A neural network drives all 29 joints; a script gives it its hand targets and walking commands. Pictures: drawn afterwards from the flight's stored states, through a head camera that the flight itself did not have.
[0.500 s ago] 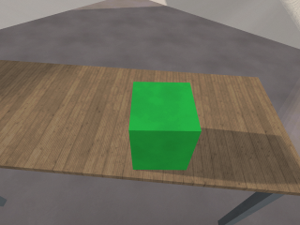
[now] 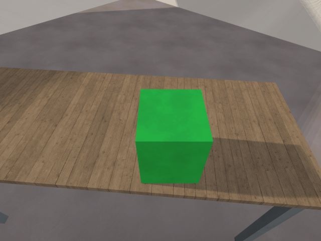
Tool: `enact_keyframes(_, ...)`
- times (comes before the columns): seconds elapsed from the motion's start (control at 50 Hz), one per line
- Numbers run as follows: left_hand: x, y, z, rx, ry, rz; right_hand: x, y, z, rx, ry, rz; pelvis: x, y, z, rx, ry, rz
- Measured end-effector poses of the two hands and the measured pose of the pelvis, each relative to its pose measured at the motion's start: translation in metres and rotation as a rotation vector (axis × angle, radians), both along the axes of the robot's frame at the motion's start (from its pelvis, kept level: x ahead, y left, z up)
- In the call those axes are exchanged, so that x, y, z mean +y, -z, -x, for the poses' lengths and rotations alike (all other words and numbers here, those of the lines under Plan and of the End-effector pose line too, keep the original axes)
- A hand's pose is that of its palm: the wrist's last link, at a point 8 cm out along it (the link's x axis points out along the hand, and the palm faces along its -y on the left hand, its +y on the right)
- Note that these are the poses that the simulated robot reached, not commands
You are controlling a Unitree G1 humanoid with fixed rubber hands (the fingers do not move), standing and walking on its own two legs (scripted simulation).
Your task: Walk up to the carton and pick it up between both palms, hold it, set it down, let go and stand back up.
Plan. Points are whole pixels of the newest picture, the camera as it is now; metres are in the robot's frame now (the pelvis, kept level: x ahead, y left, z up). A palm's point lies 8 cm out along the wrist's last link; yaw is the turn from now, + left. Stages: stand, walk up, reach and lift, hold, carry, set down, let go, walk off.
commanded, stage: stand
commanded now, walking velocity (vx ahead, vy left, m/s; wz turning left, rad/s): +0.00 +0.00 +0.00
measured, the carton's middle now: (170, 137) +0.40 -0.02 +0.03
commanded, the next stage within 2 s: none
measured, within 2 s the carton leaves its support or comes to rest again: neither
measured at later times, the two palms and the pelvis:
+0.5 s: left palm out of the picture +0.08 +0.30 -0.11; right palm out of the picture +0.07 -0.31 -0.11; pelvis +0.00 +0.00 +0.00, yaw +0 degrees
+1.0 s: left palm out of the picture +0.07 +0.31 -0.11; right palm out of the picture +0.08 -0.31 -0.11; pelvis +0.00 +0.00 +0.00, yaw +0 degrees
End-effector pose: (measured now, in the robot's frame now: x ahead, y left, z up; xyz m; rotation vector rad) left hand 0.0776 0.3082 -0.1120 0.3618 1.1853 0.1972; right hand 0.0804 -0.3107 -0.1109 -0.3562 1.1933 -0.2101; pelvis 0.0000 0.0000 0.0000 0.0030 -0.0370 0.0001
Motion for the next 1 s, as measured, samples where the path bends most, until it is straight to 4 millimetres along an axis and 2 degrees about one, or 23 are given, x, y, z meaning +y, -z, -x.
enact_keyframes(0.28,-0.0031,0.0027,0.0076,0.025,-0.009,0.006,-0.0014,0.0015,0.0079,0.023,0.001,-0.001,-0.0018,-0.0003,0.0005,0.002,0.0,-0.001)
enact_keyframes(0.66,-0.0043,0.0019,-0.0005,0.01,-0.003,0.004,0.001,0.0021,0.002,0.012,-0.001,-0.007,-0.0032,0.0,-0.0013,0.003,0.003,-0.002)
enact_keyframes(1.0,-0.0024,0.0019,0.0057,0.022,-0.009,0.0,-0.0037,0.0005,0.0047,0.016,0.007,0.001,-0.004,-0.0002,-0.0001,0.002,0.0,-0.001)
